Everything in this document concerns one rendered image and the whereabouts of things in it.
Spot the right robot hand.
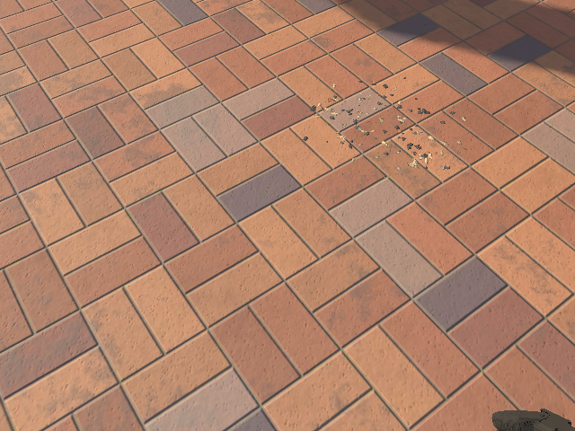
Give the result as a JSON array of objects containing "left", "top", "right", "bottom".
[{"left": 492, "top": 409, "right": 575, "bottom": 431}]

